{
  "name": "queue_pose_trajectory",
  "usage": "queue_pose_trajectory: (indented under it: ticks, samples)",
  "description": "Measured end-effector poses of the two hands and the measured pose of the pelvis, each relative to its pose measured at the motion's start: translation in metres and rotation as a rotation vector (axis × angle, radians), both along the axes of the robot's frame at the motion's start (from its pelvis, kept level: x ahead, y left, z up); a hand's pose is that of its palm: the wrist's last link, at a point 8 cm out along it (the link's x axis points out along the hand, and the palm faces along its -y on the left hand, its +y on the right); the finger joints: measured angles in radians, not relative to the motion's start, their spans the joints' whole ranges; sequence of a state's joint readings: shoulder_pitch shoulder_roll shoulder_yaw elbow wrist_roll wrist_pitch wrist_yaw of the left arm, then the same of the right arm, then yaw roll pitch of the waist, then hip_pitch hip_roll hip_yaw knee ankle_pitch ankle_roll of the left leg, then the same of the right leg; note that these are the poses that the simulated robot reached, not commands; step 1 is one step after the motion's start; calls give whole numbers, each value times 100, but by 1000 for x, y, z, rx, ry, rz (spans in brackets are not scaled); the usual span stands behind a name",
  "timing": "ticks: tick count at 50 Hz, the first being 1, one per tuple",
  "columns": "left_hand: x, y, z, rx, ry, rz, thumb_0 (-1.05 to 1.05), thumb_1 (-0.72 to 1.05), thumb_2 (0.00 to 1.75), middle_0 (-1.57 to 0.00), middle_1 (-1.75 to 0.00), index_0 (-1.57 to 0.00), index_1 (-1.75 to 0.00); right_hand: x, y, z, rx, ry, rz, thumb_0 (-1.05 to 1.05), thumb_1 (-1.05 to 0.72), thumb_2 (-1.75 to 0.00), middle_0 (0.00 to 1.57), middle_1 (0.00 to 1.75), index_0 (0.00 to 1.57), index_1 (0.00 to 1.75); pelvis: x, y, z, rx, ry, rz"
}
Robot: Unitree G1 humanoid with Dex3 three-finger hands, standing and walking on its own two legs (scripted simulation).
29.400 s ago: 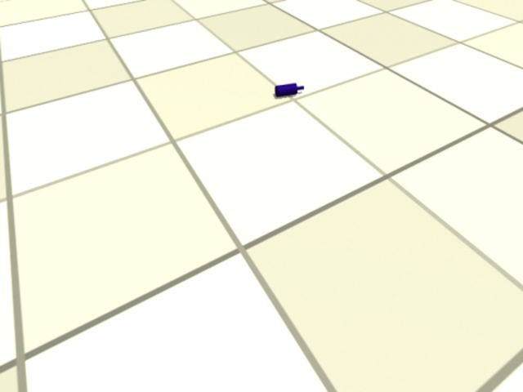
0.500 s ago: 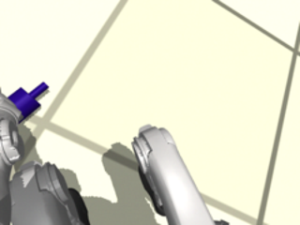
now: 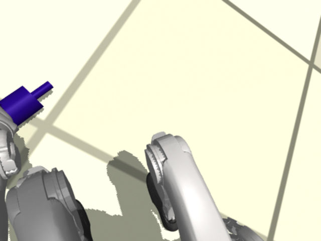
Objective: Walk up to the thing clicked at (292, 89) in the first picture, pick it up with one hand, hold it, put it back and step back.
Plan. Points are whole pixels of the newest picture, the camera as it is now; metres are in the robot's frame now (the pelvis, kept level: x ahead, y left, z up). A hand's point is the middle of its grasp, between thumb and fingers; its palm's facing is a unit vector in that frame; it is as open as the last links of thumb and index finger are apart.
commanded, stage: rest palm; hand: left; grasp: from above
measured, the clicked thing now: (20, 106) +0.51 +0.27 -0.28
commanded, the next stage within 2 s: close in 1.00 s
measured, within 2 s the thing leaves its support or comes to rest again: neither
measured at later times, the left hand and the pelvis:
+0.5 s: hand (7, 111) +0.48 +0.28 -0.23, palm faces -0.32 -0.30 -0.90, open 14.3 cm; pelvis +0.00 +0.01 +0.00, yaw -3 degrees
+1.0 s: hand (7, 115) +0.47 +0.29 -0.24, palm faces -0.32 -0.30 -0.90, open 13.9 cm; pelvis +0.00 +0.01 +0.00, yaw -4 degrees
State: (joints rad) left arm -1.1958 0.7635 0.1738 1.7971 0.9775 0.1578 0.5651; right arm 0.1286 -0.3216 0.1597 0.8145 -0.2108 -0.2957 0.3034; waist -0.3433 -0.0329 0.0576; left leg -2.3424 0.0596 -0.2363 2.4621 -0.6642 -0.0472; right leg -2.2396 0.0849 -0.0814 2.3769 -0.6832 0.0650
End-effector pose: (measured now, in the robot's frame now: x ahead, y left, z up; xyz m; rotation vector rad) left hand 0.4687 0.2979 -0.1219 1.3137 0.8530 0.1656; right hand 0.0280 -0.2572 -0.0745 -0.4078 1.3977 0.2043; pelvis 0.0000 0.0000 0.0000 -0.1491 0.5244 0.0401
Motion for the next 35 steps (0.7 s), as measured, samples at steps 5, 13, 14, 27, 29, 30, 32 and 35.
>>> queue_pose_trajectory:
  ticks: [5, 13, 14, 27, 29, 30, 32, 35]
  samples:
    - [-4, -5, -21, -8, 8, -34, 0, -58, 102, -11, -99, -8, -101, -17, 5, 9, -10, 43, 4, 0, -90, -90, 19, 30, 20, 30, -2, 0, 0, -8, -13, -5]
    - [-1, -10, -45, -5, -31, -9, 0, -58, 101, -11, -98, -8, -101, -47, 14, 23, -12, 152, -10, 0, -91, -90, 19, 30, 20, 30, -1, 2, 0, -25, -14, -15]
    - [1, -10, -47, -5, -35, -3, 0, -58, 101, -11, -98, -9, -100, -50, 15, 24, -10, 162, -10, 0, -91, -90, 19, 30, 20, 30, -1, 2, 0, -27, -13, -15]
    - [11, -11, -52, -10, -32, 5, 0, -59, 105, -12, -97, -8, -100, -46, 27, 23, 29, 150, -4, 0, -91, -91, 19, 30, 20, 30, 2, 7, -1, -48, -22, -25]
    - [8, -8, -52, -12, -27, 13, 0, -59, 105, -12, -97, -8, -100, -43, 27, 22, 32, 134, 0, 0, -91, -91, 19, 30, 20, 30, 1, 7, -1, -50, -23, -26]
    - [7, -7, -52, -12, -23, 14, 0, -59, 105, -12, -97, -8, -100, -41, 28, 22, 32, 128, 3, 0, -91, -91, 19, 30, 20, 30, 1, 7, -1, -51, -24, -26]
    - [4, -4, -53, -10, -16, 14, 0, -59, 105, -12, -97, -8, -100, -38, 28, 21, 33, 120, 12, 0, -91, -91, 19, 30, 20, 30, 0, 8, -1, -51, -28, -25]
    - [1, -2, -54, -10, -15, 9, 0, -58, 105, -13, -98, -9, -101, -35, 28, 21, 32, 111, 33, 0, -91, -91, 19, 30, 20, 30, -1, 8, -1, -53, -34, -24]
